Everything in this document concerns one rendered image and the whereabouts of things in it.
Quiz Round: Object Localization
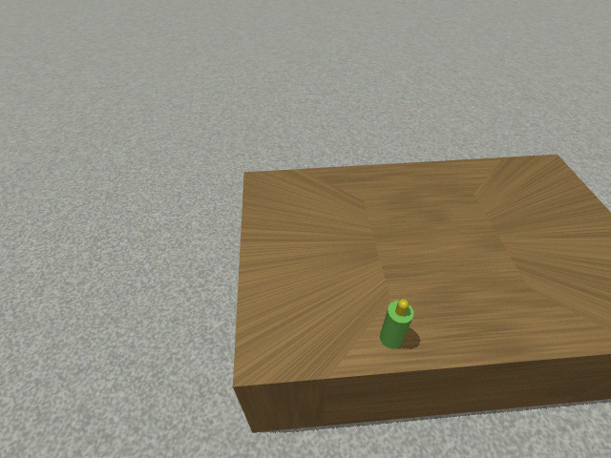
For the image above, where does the bottle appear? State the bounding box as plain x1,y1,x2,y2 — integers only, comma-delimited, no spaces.
380,299,413,349

